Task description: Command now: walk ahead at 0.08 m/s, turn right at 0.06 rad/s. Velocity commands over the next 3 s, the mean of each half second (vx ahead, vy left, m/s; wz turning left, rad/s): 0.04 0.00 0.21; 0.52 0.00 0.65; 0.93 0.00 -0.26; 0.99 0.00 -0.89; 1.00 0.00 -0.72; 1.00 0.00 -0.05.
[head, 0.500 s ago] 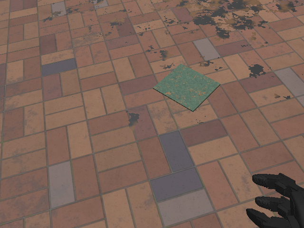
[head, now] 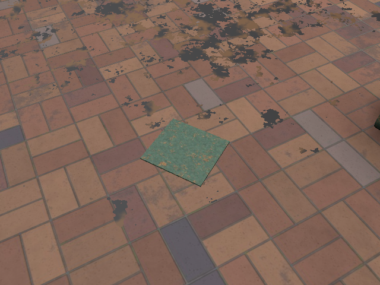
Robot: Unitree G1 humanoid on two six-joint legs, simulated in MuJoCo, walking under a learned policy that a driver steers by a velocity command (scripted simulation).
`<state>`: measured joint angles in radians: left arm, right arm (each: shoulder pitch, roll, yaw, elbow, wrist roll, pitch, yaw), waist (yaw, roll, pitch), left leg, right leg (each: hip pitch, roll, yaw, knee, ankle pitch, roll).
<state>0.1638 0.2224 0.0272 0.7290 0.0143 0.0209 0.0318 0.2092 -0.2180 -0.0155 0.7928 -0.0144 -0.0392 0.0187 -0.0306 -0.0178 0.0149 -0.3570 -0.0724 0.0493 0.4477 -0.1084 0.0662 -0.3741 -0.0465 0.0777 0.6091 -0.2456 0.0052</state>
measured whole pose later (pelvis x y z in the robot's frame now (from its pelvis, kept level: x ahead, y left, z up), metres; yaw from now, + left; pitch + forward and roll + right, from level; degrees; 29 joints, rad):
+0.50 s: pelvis +0.05 +0.00 -0.01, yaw +9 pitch +2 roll -1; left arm 0.21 0.25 0.08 0.73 0.00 0.00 0.08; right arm 0.16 -0.28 -0.07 0.72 0.02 0.05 0.02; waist 0.01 -0.01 0.02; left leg -0.52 0.01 0.04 0.91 -0.44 0.02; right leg -0.31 -0.07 -0.09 0.64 -0.37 0.03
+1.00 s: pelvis +0.20 +0.08 +0.01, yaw +28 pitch +4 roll -3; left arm 0.03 0.28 0.07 0.68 -0.02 -0.13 -0.02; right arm 0.46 -0.24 -0.04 0.73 0.03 -0.06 -0.02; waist -0.10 -0.02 -0.05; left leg -0.03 -0.05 -0.23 0.30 -0.33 0.09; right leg -0.60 -0.01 0.04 0.57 0.01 0.03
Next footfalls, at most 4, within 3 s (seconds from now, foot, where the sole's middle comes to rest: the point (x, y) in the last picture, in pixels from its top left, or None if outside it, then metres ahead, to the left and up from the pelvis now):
0.02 right None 0.08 -0.14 -0.77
1.12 right None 0.48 0.06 -0.77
1.54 left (74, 224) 0.74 0.46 -0.77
1.96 right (144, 138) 1.17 0.21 -0.77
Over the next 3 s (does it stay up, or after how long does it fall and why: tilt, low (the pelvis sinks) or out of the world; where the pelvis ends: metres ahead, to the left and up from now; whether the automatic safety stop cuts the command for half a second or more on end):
stays up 1.83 -0.07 -0.02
